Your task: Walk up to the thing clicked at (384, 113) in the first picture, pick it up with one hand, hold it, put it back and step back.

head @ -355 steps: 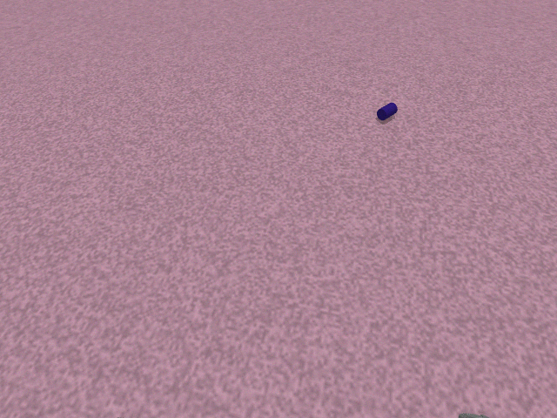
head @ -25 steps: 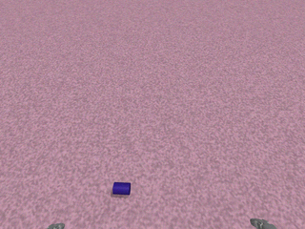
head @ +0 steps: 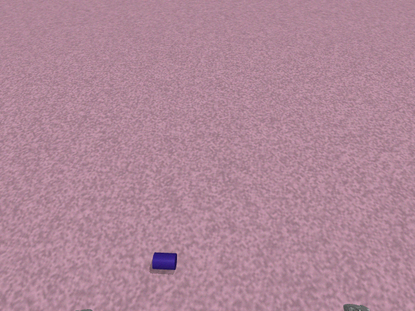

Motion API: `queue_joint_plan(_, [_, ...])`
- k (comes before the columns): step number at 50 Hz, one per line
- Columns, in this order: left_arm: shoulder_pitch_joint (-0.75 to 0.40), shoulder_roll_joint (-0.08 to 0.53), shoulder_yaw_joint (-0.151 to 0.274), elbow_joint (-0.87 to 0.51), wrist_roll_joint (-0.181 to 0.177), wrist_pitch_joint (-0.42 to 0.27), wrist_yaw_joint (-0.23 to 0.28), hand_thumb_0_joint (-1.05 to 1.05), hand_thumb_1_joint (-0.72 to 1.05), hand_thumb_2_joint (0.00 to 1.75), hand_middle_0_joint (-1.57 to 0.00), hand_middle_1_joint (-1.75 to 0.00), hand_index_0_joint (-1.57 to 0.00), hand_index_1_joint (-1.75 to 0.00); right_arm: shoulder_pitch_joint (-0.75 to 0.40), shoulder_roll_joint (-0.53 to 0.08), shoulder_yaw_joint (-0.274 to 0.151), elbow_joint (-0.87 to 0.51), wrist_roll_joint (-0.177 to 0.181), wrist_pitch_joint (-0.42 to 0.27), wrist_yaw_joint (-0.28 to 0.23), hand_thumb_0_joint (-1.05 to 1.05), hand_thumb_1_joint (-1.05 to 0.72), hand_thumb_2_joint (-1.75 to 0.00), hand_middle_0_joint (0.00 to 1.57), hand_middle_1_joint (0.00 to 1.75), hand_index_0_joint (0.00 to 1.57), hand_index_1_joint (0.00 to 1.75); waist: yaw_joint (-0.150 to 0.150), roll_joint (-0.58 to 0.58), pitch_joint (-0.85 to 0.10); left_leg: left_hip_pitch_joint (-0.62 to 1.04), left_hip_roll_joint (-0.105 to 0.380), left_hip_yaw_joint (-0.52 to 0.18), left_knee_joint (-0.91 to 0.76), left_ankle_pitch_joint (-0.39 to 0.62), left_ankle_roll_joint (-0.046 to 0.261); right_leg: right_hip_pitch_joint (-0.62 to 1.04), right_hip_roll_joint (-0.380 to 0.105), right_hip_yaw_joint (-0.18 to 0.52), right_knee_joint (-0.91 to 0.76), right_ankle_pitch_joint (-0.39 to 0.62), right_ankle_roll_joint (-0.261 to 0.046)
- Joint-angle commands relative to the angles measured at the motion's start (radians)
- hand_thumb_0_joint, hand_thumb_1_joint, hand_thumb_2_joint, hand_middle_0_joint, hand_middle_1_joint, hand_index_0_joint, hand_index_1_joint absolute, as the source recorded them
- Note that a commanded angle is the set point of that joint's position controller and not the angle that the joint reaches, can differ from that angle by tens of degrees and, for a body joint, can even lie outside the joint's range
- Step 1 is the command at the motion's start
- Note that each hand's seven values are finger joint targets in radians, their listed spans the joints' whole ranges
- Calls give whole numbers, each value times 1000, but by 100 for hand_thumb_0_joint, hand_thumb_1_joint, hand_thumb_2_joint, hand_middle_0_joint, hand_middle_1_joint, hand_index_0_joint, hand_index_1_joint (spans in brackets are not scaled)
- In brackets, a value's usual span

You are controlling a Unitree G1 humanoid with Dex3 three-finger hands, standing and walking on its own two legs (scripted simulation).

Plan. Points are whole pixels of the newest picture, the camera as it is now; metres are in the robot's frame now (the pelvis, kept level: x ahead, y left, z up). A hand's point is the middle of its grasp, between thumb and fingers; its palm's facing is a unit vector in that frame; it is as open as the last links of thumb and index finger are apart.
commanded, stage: walk up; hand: left
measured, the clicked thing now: (164, 261) +0.42 +0.23 -0.75
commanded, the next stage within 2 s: stand in 0.28 s
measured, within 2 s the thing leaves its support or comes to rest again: neither
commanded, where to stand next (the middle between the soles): +0.03 -0.01 m, yaw -3 degrees
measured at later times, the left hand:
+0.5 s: hand out of the picture +0.08 +0.25 -0.16, palm faces -0.02 -0.94 -0.34, open 7.4 cm
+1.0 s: hand out of the picture +0.05 +0.24 -0.16, palm faces -0.02 -0.94 -0.34, open 7.4 cm
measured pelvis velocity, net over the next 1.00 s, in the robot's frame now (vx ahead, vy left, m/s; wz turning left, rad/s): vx -0.02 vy -0.01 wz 0.00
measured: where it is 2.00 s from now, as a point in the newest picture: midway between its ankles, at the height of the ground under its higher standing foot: outside the picture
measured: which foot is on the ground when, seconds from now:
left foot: down 0.00-1.00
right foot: down 0.00-1.00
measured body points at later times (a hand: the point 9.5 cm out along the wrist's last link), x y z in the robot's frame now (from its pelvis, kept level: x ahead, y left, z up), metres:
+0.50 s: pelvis +0.00 +0.00 +0.00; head +0.01 +0.00 +0.45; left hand +0.08 +0.30 -0.13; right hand +0.08 -0.30 -0.13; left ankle -0.03 +0.10 -0.75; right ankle -0.01 -0.14 -0.75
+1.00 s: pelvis -0.02 -0.01 +0.00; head -0.01 -0.01 +0.45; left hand +0.05 +0.29 -0.13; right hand +0.06 -0.31 -0.13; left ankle -0.03 +0.10 -0.75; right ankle -0.01 -0.14 -0.75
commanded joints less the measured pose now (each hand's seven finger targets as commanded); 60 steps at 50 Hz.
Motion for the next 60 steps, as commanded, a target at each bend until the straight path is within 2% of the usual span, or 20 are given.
queue_joint_plan(1, [-49,215,43,-66,2,-21,12,0,90,90,-20,-30,-20,-30,-56,-215,-44,-62,3,-21,-19,0,-90,-90,20,30,20,30,-1,-1,-90,-20,134,-82,-27,277,3,57,-95,86,-16,239,-34])
queue_joint_plan(3, [-58,214,43,-74,2,-23,11,0,90,90,-20,-30,-20,-30,-41,-214,-42,-59,5,-21,-20,0,-90,-90,20,30,20,30,-2,-2,-99,-22,134,-81,-28,295,1,75,-100,93,-8,264,-38])
queue_joint_plan(13, [-56,210,44,-80,2,-18,10,0,90,90,-20,-30,-20,-30,-39,-210,-41,-67,4,-23,-20,0,-90,-90,20,30,20,30,0,8,-83,-29,137,-82,-39,269,0,63,-90,90,-5,222,-43])
queue_joint_plan(14, [-50,203,39,-75,-1,-15,13,0,90,90,-20,-30,-20,-30,-57,-208,-34,-69,6,-26,-25,0,-90,-90,20,30,20,30,3,-5,-69,-27,156,-98,-37,356,-1,48,-104,94,-14,271,-40])
queue_joint_plan(17, [-43,200,37,-76,-3,-11,13,0,90,90,-20,-30,-20,-30,-43,-216,-33,-65,7,-28,-28,0,-90,-90,20,30,20,30,4,2,-90,-4,159,-94,-31,402,-4,71,-104,90,-9,288,-43])
queue_joint_plan(20, [-44,206,37,-72,-3,-11,12,0,90,90,-20,-30,-20,-30,-47,-209,-29,-65,8,-28,-26,0,-90,-90,20,30,20,30,3,-5,-92,-12,154,-96,-44,332,-4,77,-103,90,-29,241,-36])
queue_joint_plan(23, [-52,207,37,-73,-1,-10,10,0,90,90,-20,-30,-20,-30,-41,-212,-28,-62,8,-27,-28,0,-90,-90,20,30,20,30,-2,8,-95,-15,155,-92,-45,324,-4,83,-107,94,-27,241,-43])
queue_joint_plan(25, [-38,205,35,-69,-2,-9,8,0,90,90,-20,-30,-20,-30,-50,-215,-26,-60,8,-29,-26,0,-90,-90,20,30,20,30,5,21,-88,-11,155,-96,-47,309,-5,71,-108,96,-32,230,-43])
queue_joint_plan(26, [-45,212,38,-69,-1,-9,9,0,90,90,-20,-30,-20,-30,-39,-210,-26,-59,6,-28,-27,0,-90,-90,20,30,20,30,-2,10,-92,-21,153,-95,-51,298,-5,79,-108,96,-33,222,-43])
queue_joint_plan(32, [-35,209,34,-65,1,-9,7,0,90,90,-20,-30,-20,-30,-47,-212,-25,-57,5,-29,-25,0,-90,-90,20,30,20,30,5,4,-75,-24,156,-106,-58,240,-4,52,-105,96,-43,160,-40])
queue_joint_plan(41, [-32,211,33,-59,0,-8,3,0,90,90,-20,-30,-20,-30,-26,-209,-21,-48,3,-29,-24,0,-90,-90,20,30,20,30,-2,4,-52,-52,148,-107,-68,167,-6,32,-107,107,-56,122,-42])
queue_joint_plan(43, [-24,212,33,-60,1,-8,4,0,90,90,-20,-30,-20,-30,-34,-212,-23,-51,3,-29,-25,0,-90,-90,20,30,20,30,6,2,-73,-37,154,-110,-61,195,0,38,-108,107,-47,138,-47])
queue_joint_plan(49, [-14,215,32,-56,0,-11,4,0,90,90,-20,-30,-20,-30,-25,-213,-21,-54,4,-28,-23,0,-90,-90,20,30,20,30,5,-3,-70,-35,153,-110,-56,198,2,38,-108,105,-47,144,-45])
queue_joint_plan(60, [-11,214,32,-59,-2,-10,3,0,90,90,-20,-30,-20,-30,-16,-210,-14,-54,5,-29,-24,0,-90,-90,20,30,20,30,6,3,-54,-44,152,-110,-56,199,-4,30,-103,108,-47,147,-46])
